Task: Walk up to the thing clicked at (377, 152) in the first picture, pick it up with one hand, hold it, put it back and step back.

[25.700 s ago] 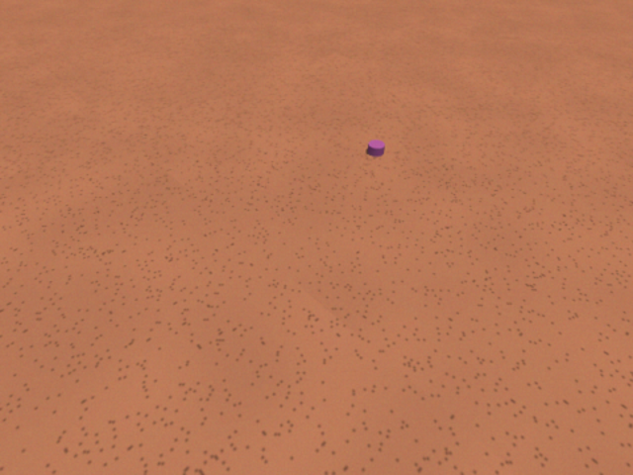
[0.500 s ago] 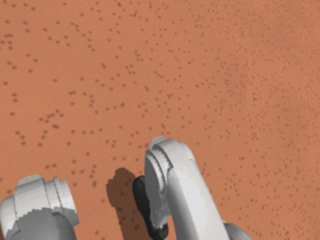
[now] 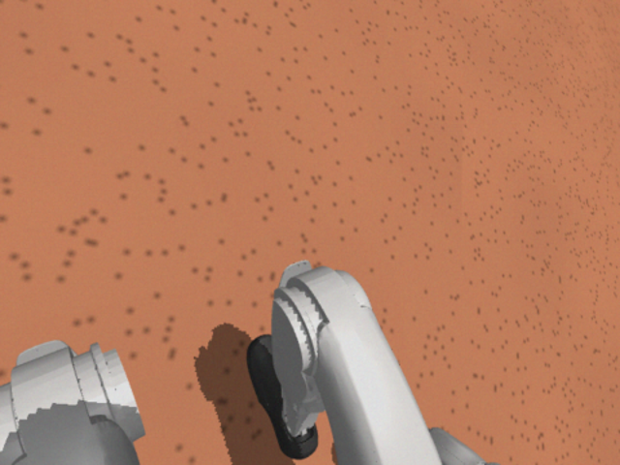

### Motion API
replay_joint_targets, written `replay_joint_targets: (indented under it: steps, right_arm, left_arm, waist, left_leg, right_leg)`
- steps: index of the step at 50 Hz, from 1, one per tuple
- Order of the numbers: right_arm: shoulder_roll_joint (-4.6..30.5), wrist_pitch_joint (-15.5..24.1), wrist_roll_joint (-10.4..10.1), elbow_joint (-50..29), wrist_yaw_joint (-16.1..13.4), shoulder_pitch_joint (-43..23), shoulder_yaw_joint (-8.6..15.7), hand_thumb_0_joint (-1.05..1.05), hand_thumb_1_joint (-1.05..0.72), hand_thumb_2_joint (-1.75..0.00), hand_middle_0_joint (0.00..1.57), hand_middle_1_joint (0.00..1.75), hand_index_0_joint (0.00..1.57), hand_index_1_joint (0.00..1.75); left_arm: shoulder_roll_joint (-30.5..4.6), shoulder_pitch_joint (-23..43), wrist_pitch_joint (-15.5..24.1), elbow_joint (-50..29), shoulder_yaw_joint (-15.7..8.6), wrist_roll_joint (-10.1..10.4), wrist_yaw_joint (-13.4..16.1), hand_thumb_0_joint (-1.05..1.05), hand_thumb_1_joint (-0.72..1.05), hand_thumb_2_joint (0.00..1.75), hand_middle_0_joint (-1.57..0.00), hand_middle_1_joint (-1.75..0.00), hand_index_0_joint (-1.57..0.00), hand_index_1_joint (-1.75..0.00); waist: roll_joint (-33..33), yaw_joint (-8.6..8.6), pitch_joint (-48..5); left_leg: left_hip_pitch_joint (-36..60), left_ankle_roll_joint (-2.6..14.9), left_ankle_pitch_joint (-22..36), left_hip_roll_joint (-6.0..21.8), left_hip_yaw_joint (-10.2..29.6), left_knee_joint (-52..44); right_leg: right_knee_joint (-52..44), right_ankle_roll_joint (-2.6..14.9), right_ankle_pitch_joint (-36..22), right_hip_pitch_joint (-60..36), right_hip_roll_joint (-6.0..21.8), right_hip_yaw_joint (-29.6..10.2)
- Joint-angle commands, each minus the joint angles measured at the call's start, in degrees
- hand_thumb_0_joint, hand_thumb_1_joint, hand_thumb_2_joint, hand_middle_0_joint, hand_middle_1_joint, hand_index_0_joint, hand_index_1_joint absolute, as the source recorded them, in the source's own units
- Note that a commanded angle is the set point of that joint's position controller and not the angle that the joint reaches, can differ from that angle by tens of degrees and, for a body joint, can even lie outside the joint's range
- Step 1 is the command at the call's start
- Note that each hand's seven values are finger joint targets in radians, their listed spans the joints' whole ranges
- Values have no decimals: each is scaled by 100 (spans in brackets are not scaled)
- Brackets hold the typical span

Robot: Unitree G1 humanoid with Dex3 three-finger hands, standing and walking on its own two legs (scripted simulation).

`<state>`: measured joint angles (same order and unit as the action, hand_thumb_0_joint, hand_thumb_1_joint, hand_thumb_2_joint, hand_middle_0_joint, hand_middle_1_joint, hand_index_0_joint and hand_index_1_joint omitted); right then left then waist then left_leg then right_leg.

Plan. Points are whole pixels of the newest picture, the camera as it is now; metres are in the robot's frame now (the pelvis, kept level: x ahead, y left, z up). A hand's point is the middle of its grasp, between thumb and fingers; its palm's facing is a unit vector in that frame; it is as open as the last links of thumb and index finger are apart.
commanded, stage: open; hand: left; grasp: from above
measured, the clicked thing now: out of the picture +0.42 +0.35 -0.26
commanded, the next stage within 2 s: withdraw in 0.86 s
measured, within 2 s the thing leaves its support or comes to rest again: rests again in 1.32 s
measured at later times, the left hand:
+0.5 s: hand out of the picture +0.42 +0.34 -0.25, palm faces -0.43 -0.19 -0.88, open 13.5 cm
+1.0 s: hand out of the picture +0.41 +0.34 -0.25, palm faces -0.43 -0.18 -0.88, open 13.6 cm
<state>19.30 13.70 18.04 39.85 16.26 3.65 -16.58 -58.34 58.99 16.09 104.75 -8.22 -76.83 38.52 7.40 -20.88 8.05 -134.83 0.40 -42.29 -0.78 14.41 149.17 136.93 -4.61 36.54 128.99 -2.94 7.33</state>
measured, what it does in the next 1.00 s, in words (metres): stands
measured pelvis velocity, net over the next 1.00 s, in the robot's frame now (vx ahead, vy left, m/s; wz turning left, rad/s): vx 0.00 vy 0.00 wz -0.01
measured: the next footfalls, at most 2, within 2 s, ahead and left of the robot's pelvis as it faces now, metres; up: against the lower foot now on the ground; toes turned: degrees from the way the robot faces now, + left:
none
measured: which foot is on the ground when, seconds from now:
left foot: down 0.00-1.00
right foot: down 0.00-1.00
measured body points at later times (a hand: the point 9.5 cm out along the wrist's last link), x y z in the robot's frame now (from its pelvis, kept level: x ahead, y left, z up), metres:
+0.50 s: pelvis +0.00 +0.00 +0.00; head +0.26 +0.15 +0.34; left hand +0.44 +0.34 -0.20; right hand +0.08 -0.25 -0.05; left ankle +0.06 +0.12 -0.26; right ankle +0.12 -0.13 -0.26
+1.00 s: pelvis +0.00 +0.00 +0.00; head +0.26 +0.15 +0.34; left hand +0.43 +0.34 -0.20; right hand +0.07 -0.25 -0.05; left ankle +0.06 +0.12 -0.26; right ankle +0.12 -0.13 -0.26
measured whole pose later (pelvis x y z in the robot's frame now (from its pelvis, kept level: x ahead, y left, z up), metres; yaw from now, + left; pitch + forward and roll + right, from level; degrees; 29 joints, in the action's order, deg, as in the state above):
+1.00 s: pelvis +0.00 +0.00 +0.00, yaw -1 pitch +26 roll -16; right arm 19.8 14.8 17.3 39.5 16.8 3.4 -16.8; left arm -58.9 57.7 16.0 102.2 -8.4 -76.5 38.2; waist 8.3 -20.8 8.9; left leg -134.4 0.5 -42.4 -0.6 15.0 149.2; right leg 136.3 -4.4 36.3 128.3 -3.0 8.0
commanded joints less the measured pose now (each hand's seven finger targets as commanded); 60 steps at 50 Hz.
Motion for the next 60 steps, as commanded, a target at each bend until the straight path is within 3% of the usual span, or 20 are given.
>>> replay_joint_targets:
  steps: [1,4,6,14,24,28,32,38,47,49,51,53,55,56,58,60]
  right_arm:
    - [1912,2,-65,25,-35,921,513,0,-90,-90,20,30,20,30]
    - [1904,24,-64,21,-31,855,483,0,-90,-90,20,30,20,30]
    - [1932,26,-74,58,-52,896,502,0,-90,-90,20,30,20,30]
    - [1942,73,-56,90,1,832,510,0,-90,-90,20,30,20,30]
    - [1980,151,-110,65,88,908,556,0,-90,-90,20,30,20,30]
    - [1991,104,-122,53,56,951,576,0,-90,-90,20,30,20,30]
    - [1999,91,-148,3,55,945,617,0,-89,-90,20,30,20,30]
    - [1929,86,-149,61,34,903,503,0,-89,-90,20,30,20,30]
    - [2023,90,-133,32,8,873,580,0,-89,-90,20,30,20,30]
    - [2005,99,-109,18,30,919,540,0,-90,-90,20,30,20,30]
    - [2004,84,-146,22,10,937,566,0,-90,-90,20,30,20,30]
    - [2044,78,-149,23,2,942,648,0,-91,-90,20,30,20,30]
    - [2028,65,-183,26,11,1049,776,0,-91,-90,20,30,20,30]
    - [1979,64,-197,46,29,1072,830,0,-91,-90,20,30,20,30]
    - [1912,42,-290,32,59,1015,1001,0,-91,-91,20,30,20,30]
    - [1886,-78,-401,56,54,1209,1245,0,-91,-90,20,30,20,30]
  left_arm:
    - [-1155,1184,27,-525,48,43,186,0,6,82,-39,-94,-42,-91]
    - [-1109,1245,46,-557,130,62,200,0,-18,83,-29,-95,-32,-93]
    - [-1225,1236,46,-612,53,67,240,0,-30,89,-24,-99,-25,-97]
    - [-1281,1214,-35,-759,-34,58,330,0,-47,98,-10,-108,-11,-107]
    - [-1306,1184,-121,-823,-102,174,179,0,-50,97,-6,-108,-8,-106]
    - [-1329,999,-91,-797,-153,222,121,0,-48,96,-7,-110,-9,-107]
    - [-1151,1132,-55,-874,21,217,42,0,-48,94,-6,-109,-8,-106]
    - [-1224,1172,43,-902,-3,172,89,0,-46,95,-6,-110,-9,-107]
    - [-1301,1140,-3,-906,-45,101,240,0,-44,95,-7,-110,-10,-107]
    - [-1281,1122,-38,-740,-27,96,215,0,-50,97,-7,-103,-8,-101]
    - [-1529,1360,-36,-1102,-168,90,208,0,-51,98,-7,-102,-8,-101]
    - [-1549,1366,-86,-1200,-199,99,166,0,-52,99,-7,-102,-7,-101]
    - [-1659,1358,-140,-1760,-389,101,121,0,-52,99,-7,-102,-7,-101]
    - [-1547,1248,-195,-1789,-410,125,65,0,-53,99,-7,-102,-7,-101]
    - [-1333,1085,-304,-2072,-372,208,-102,0,-55,101,-6,-101,-6,-101]
    - [-1464,860,-427,-2913,-691,346,-230,0,-54,101,-7,-100,-6,-101]
  waist:
    - [-2731,-307,-3293]
    - [-2651,-311,-3215]
    - [-2861,-274,-3364]
    - [-3153,-248,-3482]
    - [-3036,-290,-3375]
    - [-3025,-200,-3506]
    - [-3052,-308,-3467]
    - [-3017,-282,-3392]
    - [-3111,-232,-3380]
    - [-3068,-302,-3333]
    - [-3259,-209,-3581]
    - [-3345,-208,-3621]
    - [-3742,-30,-4126]
    - [-3827,-32,-4130]
    - [-3879,111,-4179]
    - [-4190,471,-4871]
  left_leg:
    - [2588,-1,1099,166,-524,-1741]
    - [2535,-4,1058,178,-503,-1727]
    - [2689,-25,1126,182,-515,-1788]
    - [2952,-91,1372,210,-470,-1808]
    - [2863,-70,1381,211,-457,-1758]
    - [2793,-59,1345,201,-484,-1833]
    - [2912,-63,1421,207,-481,-1751]
    - [2937,-82,1404,224,-437,-1777]
    - [2869,-82,1269,223,-451,-1863]
    - [2879,-83,1275,228,-452,-1857]
    - [3028,-104,1379,227,-403,-1881]
    - [3027,-109,1334,231,-467,-1894]
    - [3382,-149,1601,215,-513,-1940]
    - [3469,-169,1621,203,-526,-1957]
    - [3374,-166,1573,186,-609,-1989]
    - [3684,-197,1881,145,-656,-2216]
  right_leg:
    - [-954,492,-1202,-1874,-164,853]
    - [-956,494,-1179,-1863,-169,873]
    - [-999,514,-1224,-1962,-198,850]
    - [-862,523,-1432,-1930,-180,901]
    - [-869,500,-1428,-1905,-151,898]
    - [-934,524,-1381,-2082,-187,872]
    - [-886,514,-1451,-1942,-171,886]
    - [-867,505,-1396,-1857,-164,925]
    - [-929,523,-1278,-1814,-181,892]
    - [-888,517,-1320,-1849,-166,900]
    - [-842,528,-1361,-1829,-146,899]
    - [-877,542,-1359,-1935,-152,845]
    - [-843,573,-1520,-1941,-138,818]
    - [-793,572,-1525,-1818,-106,825]
    - [-853,605,-1463,-1703,-110,758]
    - [-893,651,-1604,-1761,-75,694]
